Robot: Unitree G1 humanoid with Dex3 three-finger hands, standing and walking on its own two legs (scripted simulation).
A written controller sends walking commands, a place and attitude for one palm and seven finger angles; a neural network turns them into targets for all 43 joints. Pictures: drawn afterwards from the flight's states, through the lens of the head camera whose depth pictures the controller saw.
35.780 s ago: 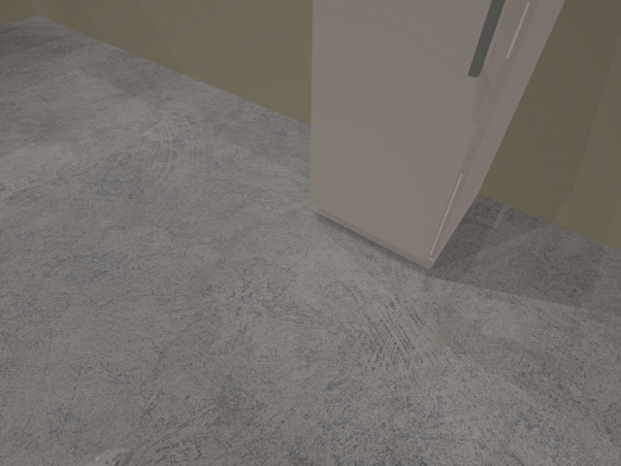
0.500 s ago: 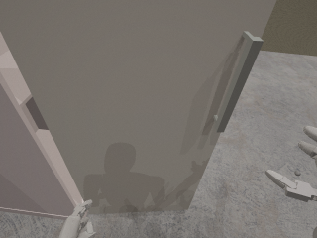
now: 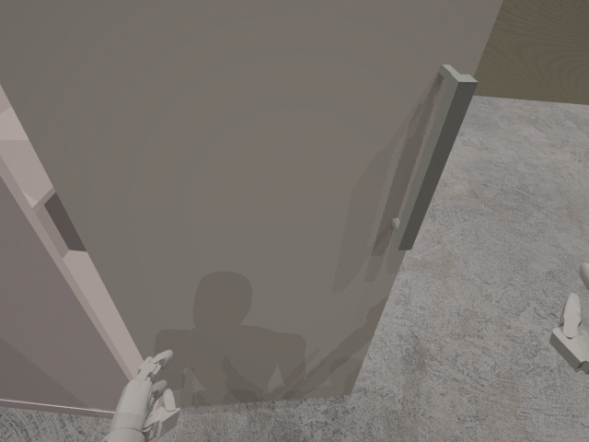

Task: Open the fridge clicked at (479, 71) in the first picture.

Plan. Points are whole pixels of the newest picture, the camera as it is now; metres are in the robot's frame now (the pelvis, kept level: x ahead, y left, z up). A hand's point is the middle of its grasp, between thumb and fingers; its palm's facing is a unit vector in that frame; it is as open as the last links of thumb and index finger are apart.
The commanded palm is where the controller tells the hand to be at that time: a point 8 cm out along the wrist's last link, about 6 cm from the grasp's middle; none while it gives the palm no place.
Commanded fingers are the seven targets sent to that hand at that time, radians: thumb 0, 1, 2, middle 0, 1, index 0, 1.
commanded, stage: draw the hand back to the body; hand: right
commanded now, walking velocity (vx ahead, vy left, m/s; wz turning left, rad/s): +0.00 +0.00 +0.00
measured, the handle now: (422, 168) +0.42 -0.19 +0.20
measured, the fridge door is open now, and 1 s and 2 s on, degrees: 80 80 80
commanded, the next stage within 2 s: step back with the hand held close in 0.18 s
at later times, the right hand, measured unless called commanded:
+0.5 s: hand (567, 325) +0.19 -0.28 +0.17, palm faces +0.44 +0.79 -0.43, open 7.4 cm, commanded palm +0.12 -0.31 +0.17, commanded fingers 0.00 -0.90 -0.90 0.20 0.30 0.20 0.30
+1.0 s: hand out of the picture +0.10 -0.30 +0.15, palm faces +0.46 +0.79 -0.41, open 7.4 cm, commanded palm +0.04 -0.33 +0.17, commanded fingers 0.00 -0.90 -0.90 0.20 0.30 0.20 0.30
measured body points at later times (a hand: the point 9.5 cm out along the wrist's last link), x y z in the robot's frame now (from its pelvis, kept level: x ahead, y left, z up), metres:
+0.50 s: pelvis -0.02 -0.01 +0.00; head -0.01 +0.00 +0.45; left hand +0.18 +0.22 -0.08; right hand +0.16 -0.32 +0.19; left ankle +0.00 +0.13 -0.74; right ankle +0.00 -0.13 -0.74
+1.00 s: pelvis -0.10 -0.03 -0.02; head -0.09 -0.05 +0.43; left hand +0.08 +0.21 -0.08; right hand +0.07 -0.34 +0.17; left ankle +0.00 +0.13 -0.74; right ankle -0.01 -0.13 -0.74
